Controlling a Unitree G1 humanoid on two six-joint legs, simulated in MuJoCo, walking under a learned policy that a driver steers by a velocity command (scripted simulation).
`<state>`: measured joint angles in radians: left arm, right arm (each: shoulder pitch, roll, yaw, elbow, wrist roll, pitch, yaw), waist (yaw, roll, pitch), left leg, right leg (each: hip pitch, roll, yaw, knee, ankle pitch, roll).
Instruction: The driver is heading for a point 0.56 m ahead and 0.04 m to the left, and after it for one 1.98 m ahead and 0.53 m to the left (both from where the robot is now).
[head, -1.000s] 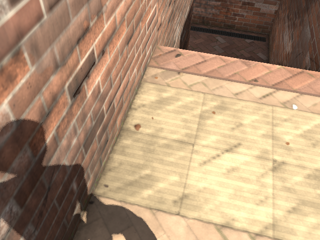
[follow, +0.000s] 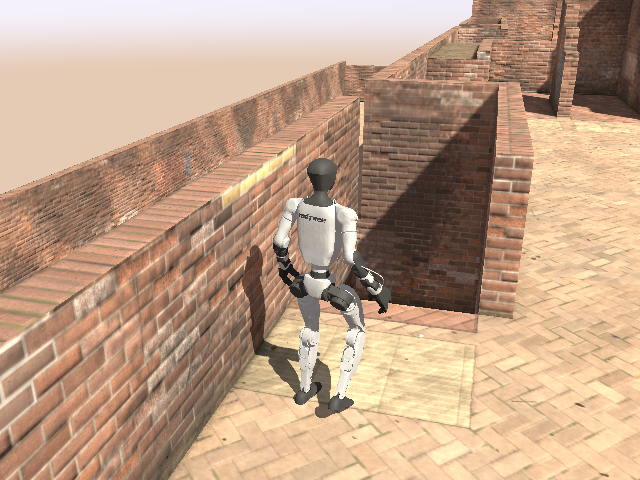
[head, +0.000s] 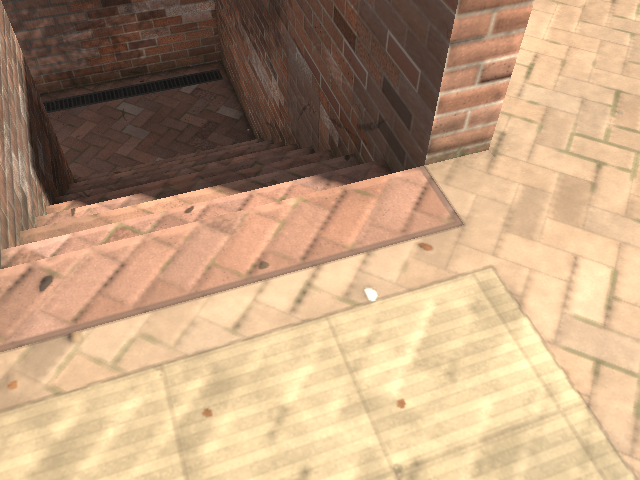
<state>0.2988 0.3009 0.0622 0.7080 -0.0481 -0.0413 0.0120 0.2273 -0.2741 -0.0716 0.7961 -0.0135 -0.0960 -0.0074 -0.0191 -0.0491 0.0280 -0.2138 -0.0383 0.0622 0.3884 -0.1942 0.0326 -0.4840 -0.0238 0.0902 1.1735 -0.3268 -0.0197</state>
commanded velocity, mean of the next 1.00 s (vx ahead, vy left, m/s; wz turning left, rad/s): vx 0.50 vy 0.00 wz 0.04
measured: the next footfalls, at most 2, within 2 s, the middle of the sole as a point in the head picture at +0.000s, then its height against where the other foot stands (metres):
right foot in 0.32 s outside the picture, level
left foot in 0.90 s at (325, 394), level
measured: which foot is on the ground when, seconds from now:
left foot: down 0.00-0.34, up 0.36-0.88, down 0.90-1.00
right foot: up 0.00-0.30, down 0.32-0.92, up 0.94-1.00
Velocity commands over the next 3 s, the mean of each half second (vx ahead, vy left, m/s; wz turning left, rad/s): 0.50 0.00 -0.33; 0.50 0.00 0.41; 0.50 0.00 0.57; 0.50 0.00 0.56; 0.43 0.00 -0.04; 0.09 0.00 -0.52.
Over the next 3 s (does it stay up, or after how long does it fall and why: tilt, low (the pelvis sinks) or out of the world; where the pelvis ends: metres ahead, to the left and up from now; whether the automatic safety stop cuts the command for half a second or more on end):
stays up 1.30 0.28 -0.22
